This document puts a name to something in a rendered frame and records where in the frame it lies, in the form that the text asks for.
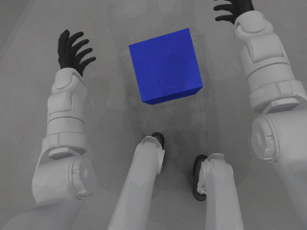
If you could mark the carton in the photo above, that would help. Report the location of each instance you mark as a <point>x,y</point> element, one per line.
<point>166,67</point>

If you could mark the right robot upper arm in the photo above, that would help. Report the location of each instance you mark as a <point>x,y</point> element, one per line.
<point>281,139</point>

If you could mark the left robot foot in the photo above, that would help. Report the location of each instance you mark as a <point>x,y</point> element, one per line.
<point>160,138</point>

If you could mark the right robot forearm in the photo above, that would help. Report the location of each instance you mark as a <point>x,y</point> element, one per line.
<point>267,70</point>

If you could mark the robot left thigh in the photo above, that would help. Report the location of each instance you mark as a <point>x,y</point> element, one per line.
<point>133,206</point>

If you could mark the left robot forearm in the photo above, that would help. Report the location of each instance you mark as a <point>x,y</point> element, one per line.
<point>65,119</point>

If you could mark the robot left hand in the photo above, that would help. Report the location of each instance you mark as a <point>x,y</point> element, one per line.
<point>67,53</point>

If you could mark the left robot upper arm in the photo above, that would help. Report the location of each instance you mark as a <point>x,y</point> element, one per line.
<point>60,189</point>

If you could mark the robot right hand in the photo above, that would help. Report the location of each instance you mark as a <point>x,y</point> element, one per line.
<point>237,7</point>

